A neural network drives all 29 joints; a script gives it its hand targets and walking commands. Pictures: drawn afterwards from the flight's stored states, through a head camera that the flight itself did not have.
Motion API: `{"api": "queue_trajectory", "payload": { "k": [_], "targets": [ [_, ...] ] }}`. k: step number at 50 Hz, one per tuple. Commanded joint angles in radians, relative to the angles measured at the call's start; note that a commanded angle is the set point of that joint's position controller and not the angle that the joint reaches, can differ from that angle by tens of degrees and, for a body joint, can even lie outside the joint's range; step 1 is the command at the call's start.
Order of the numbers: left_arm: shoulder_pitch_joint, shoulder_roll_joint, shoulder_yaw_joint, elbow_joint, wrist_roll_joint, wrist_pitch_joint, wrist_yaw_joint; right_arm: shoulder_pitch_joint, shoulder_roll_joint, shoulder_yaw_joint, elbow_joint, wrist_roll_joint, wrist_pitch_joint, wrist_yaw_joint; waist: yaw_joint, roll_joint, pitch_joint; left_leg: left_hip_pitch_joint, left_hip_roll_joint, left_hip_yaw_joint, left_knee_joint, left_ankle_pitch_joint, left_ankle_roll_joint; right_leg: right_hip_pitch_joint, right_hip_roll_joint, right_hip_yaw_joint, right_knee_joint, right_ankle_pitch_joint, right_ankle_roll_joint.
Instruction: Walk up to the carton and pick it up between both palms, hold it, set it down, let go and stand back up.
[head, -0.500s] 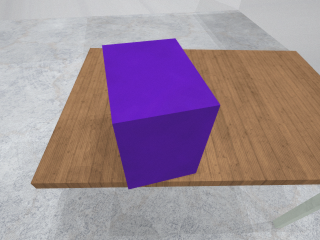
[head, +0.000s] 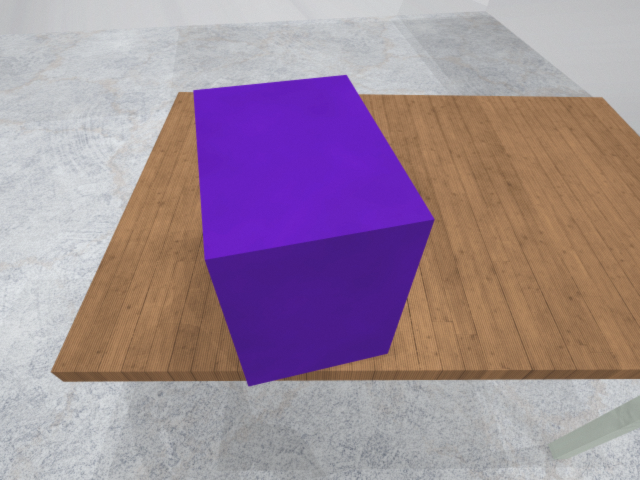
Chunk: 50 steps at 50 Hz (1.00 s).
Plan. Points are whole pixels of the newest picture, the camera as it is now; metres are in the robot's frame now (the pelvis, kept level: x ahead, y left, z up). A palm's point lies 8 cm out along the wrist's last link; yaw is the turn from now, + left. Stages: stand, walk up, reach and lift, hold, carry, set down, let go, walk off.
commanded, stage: stand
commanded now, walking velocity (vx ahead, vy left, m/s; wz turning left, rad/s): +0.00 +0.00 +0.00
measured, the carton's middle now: (297, 231) +0.40 +0.04 +0.10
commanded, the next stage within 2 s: none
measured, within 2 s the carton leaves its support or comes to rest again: neither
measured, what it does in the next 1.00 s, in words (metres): stands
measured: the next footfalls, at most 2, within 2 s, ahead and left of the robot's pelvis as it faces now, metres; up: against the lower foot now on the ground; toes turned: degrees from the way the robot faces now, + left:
none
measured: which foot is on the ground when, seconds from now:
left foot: down 0.00-1.00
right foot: down 0.00-1.00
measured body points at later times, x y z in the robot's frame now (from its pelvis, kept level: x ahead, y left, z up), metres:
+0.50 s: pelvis +0.01 -0.01 +0.00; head +0.03 +0.00 +0.45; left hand -0.02 +0.19 -0.17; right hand -0.04 -0.20 -0.16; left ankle -0.10 +0.07 -0.74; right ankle -0.05 -0.14 -0.74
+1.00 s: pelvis +0.01 -0.01 +0.00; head +0.02 +0.00 +0.45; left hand -0.02 +0.18 -0.17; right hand -0.04 -0.21 -0.16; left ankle -0.10 +0.07 -0.74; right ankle -0.05 -0.14 -0.74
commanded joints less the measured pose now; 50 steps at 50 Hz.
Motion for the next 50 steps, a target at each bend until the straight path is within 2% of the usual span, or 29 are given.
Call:
{"api": "queue_trajectory", "payload": {
  "k": [1, 3, 5, 6, 9, 11, 13, 15, 17, 18, 22, 23, 25, 27, 28, 29, 30, 32, 36, 37, 38, 39, 40, 41, 42, 43, 45, 49, 50],
  "targets": [
    [0.107, 0.089, 0.006, -0.017, 0.002, -0.004, 0.004, 0.139, -0.067, -0.010, 0.011, -0.012, 0.004, -0.008, -0.020, 0.028, 0.081, -0.014, 0.179, -0.102, -0.039, 0.697, -0.003, -0.081, -0.094, 0.044, -0.024, 0.489, -0.055],
    [0.123, 0.083, 0.006, 0.003, 0.006, 0.003, 0.013, 0.116, -0.070, -0.003, -0.001, -0.007, 0.001, -0.007, 0.010, 0.023, 0.105, -0.085, 0.170, -0.087, -0.027, 0.722, -0.005, -0.021, -0.089, 0.042, -0.047, 0.479, -0.046],
    [0.111, 0.062, 0.004, -0.004, 0.005, -0.007, -0.001, 0.122, -0.091, -0.007, 0.017, -0.006, 0.004, -0.002, -0.002, -0.006, 0.120, -0.076, 0.175, -0.094, -0.034, 0.627, -0.001, -0.053, -0.086, 0.051, -0.068, 0.454, -0.050],
    [0.126, 0.063, 0.002, -0.007, 0.006, -0.008, -0.003, 0.143, -0.083, -0.011, 0.005, -0.005, 0.004, -0.007, -0.015, 0.028, 0.075, -0.016, 0.184, -0.092, -0.017, 0.699, -0.001, -0.048, -0.082, 0.037, -0.037, 0.466, -0.051],
    [0.120, 0.050, 0.002, 0.009, -0.005, -0.004, 0.004, 0.136, -0.062, -0.002, 0.005, 0.003, -0.010, -0.005, -0.007, -0.026, 0.075, -0.011, 0.197, -0.095, -0.025, 0.744, -0.003, -0.064, -0.071, 0.038, -0.052, 0.425, -0.048],
    [0.108, 0.081, 0.009, -0.008, -0.004, -0.006, 0.010, 0.132, -0.091, -0.002, 0.021, -0.005, -0.008, -0.009, -0.002, 0.040, 0.070, -0.041, 0.183, -0.087, -0.015, 0.780, -0.010, -0.007, -0.083, 0.033, -0.048, 0.492, -0.046],
    [0.097, 0.074, 0.005, -0.006, -0.001, -0.007, 0.006, 0.120, -0.077, -0.004, 0.006, 0.000, -0.003, -0.005, -0.014, 0.025, 0.094, -0.049, 0.171, -0.086, -0.020, 0.679, -0.011, -0.038, -0.082, 0.042, -0.054, 0.493, -0.053],
    [0.102, 0.075, 0.008, -0.010, -0.001, -0.005, 0.002, 0.155, -0.061, 0.007, 0.024, 0.001, -0.003, -0.006, 0.001, 0.045, 0.109, -0.046, 0.181, -0.084, -0.038, 0.736, -0.012, -0.030, -0.080, 0.037, -0.039, 0.500, -0.056],
    [0.096, 0.075, 0.008, -0.010, -0.003, -0.010, 0.000, 0.106, -0.086, -0.006, 0.003, -0.001, -0.008, -0.010, 0.002, -0.031, 0.038, -0.023, 0.181, -0.093, -0.016, 0.749, 0.000, 0.004, -0.082, 0.018, -0.030, 0.522, -0.054],
    [0.084, 0.061, 0.003, -0.007, 0.005, -0.013, 0.006, 0.123, -0.120, -0.012, 0.000, -0.002, -0.003, -0.005, -0.024, 0.021, 0.089, -0.048, 0.183, -0.074, -0.022, 0.781, -0.009, -0.008, -0.082, 0.048, -0.032, 0.562, -0.051],
    [0.085, 0.077, 0.013, -0.020, -0.003, -0.006, 0.000, 0.120, -0.094, -0.005, 0.009, 0.005, -0.007, -0.015, 0.013, 0.020, 0.046, -0.037, 0.162, -0.064, -0.019, 0.723, -0.014, -0.010, -0.082, 0.029, -0.020, 0.518, -0.056],
    [0.068, 0.065, 0.018, -0.029, -0.004, -0.007, -0.005, 0.121, -0.068, 0.002, 0.004, -0.003, -0.006, -0.016, -0.007, 0.040, 0.078, -0.038, 0.177, -0.073, -0.008, 0.774, -0.022, -0.038, -0.075, 0.037, -0.030, 0.502, -0.052],
    [0.083, 0.061, 0.018, -0.015, 0.001, 0.001, 0.004, 0.150, -0.076, 0.007, 0.014, -0.001, -0.009, -0.017, 0.001, 0.004, 0.057, -0.037, 0.199, -0.081, -0.017, 0.862, -0.027, -0.015, -0.073, 0.028, -0.019, 0.470, -0.046],
    [0.072, 0.053, 0.011, -0.019, -0.005, 0.003, 0.000, 0.118, -0.104, 0.004, -0.003, -0.003, -0.006, -0.011, -0.001, 0.046, 0.078, -0.040, 0.188, -0.078, -0.011, 0.850, -0.009, -0.023, -0.077, 0.032, -0.037, 0.493, -0.046],
    [0.105, 0.076, 0.014, -0.009, -0.002, -0.001, 0.005, 0.141, -0.080, 0.005, 0.006, -0.002, -0.009, -0.011, -0.008, 0.009, 0.030, -0.007, 0.198, -0.069, -0.005, 0.857, -0.012, 0.007, -0.073, 0.022, -0.009, 0.529, -0.052],
    [0.142, 0.055, 0.004, 0.005, -0.009, -0.003, 0.003, 0.138, -0.110, 0.005, 0.006, 0.001, -0.007, -0.011, 0.011, 0.049, 0.020, -0.005, 0.194, -0.065, -0.024, 0.827, -0.006, 0.015, -0.081, 0.019, -0.017, 0.499, -0.040],
    [0.096, 0.037, 0.001, -0.002, -0.011, -0.004, 0.002, 0.169, -0.057, 0.008, 0.017, 0.012, -0.007, -0.007, -0.013, 0.039, 0.059, -0.040, 0.176, -0.067, -0.029, 0.778, -0.018, 0.026, -0.082, 0.032, -0.030, 0.525, -0.052],
    [0.076, 0.047, 0.003, -0.010, -0.007, -0.004, 0.001, 0.120, -0.087, 0.000, 0.001, 0.002, -0.010, -0.006, -0.012, 0.026, 0.034, 0.007, 0.185, -0.074, 0.004, 0.893, -0.010, -0.015, -0.072, 0.007, -0.008, 0.526, -0.049],
    [0.072, 0.105, 0.017, -0.026, -0.003, -0.007, 0.004, 0.129, -0.145, -0.010, 0.007, -0.005, -0.004, -0.014, 0.003, 0.022, 0.098, -0.034, 0.192, -0.076, -0.025, 0.905, -0.004, -0.027, -0.071, 0.018, -0.016, 0.508, -0.043],
    [0.114, 0.119, 0.021, -0.011, -0.006, -0.005, 0.007, 0.139, -0.102, -0.003, 0.016, -0.005, -0.004, -0.016, 0.012, 0.001, 0.092, -0.025, 0.186, -0.074, -0.006, 0.864, -0.013, -0.034, -0.066, 0.005, -0.024, 0.519, -0.040],
    [0.140, 0.070, 0.005, 0.011, 0.002, 0.000, 0.008, 0.159, -0.096, 0.000, 0.012, -0.009, -0.005, -0.013, -0.007, 0.048, 0.075, -0.017, 0.196, -0.082, -0.029, 0.846, -0.009, -0.015, -0.077, 0.026, -0.026, 0.495, -0.041],
    [0.142, 0.079, 0.008, -0.002, -0.001, 0.001, 0.007, 0.143, -0.083, 0.003, 0.012, 0.001, -0.007, -0.016, 0.009, 0.038, 0.067, -0.011, 0.197, -0.069, -0.007, 0.850, -0.006, -0.016, -0.069, 0.017, -0.021, 0.531, -0.050],
    [0.129, 0.078, 0.005, 0.004, -0.004, -0.005, 0.007, 0.186, -0.100, 0.000, 0.029, 0.009, 0.001, -0.017, -0.009, 0.000, 0.084, -0.018, 0.188, -0.073, -0.038, 0.797, -0.007, -0.026, -0.082, 0.032, -0.023, 0.529, -0.050],
    [0.099, 0.055, 0.003, -0.006, -0.004, -0.009, 0.010, 0.154, -0.104, -0.002, 0.019, -0.004, 0.001, -0.019, -0.007, 0.041, 0.124, -0.039, 0.191, -0.068, -0.017, 0.839, -0.010, -0.032, -0.077, 0.026, -0.027, 0.525, -0.057],
    [0.110, 0.083, 0.007, -0.014, 0.000, -0.010, 0.002, 0.143, -0.132, -0.006, 0.019, -0.003, -0.001, -0.018, 0.020, 0.009, 0.112, -0.072, 0.187, -0.061, -0.015, 0.824, -0.004, -0.004, -0.075, 0.030, -0.037, 0.540, -0.059],
    [0.084, 0.066, 0.000, -0.012, -0.004, -0.013, 0.002, 0.175, -0.115, -0.003, 0.022, 0.008, 0.002, -0.005, -0.022, -0.004, 0.087, -0.020, 0.180, -0.074, -0.031, 0.786, -0.016, -0.021, -0.081, 0.034, -0.009, 0.559, -0.065],
    [0.129, 0.070, 0.000, 0.006, -0.013, -0.006, -0.003, 0.147, -0.071, 0.008, 0.024, 0.002, -0.006, -0.001, 0.011, -0.013, 0.064, -0.037, 0.187, -0.073, -0.025, 0.717, -0.004, 0.024, -0.084, 0.042, -0.032, 0.560, -0.060],
    [0.155, 0.041, -0.009, 0.015, -0.002, -0.005, -0.002, 0.154, -0.092, 0.008, 0.016, 0.002, 0.000, -0.009, 0.011, -0.018, 0.121, -0.037, 0.189, -0.069, -0.037, 0.713, -0.002, -0.028, -0.081, 0.043, -0.039, 0.521, -0.055],
    [0.130, 0.086, 0.001, -0.003, -0.002, -0.005, -0.003, 0.130, -0.096, 0.011, 0.005, 0.000, 0.001, -0.009, 0.012, 0.014, 0.095, -0.041, 0.179, -0.063, -0.019, 0.705, -0.006, -0.012, -0.080, 0.049, -0.055, 0.544, -0.061]
  ]
}}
